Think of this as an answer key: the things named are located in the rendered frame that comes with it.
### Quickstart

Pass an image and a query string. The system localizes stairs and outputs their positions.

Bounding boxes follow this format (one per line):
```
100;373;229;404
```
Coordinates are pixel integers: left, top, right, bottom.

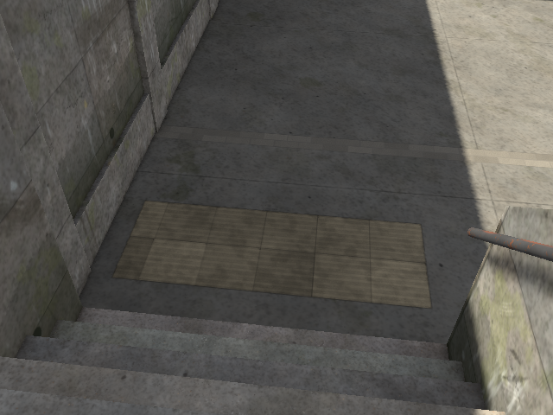
0;307;505;415

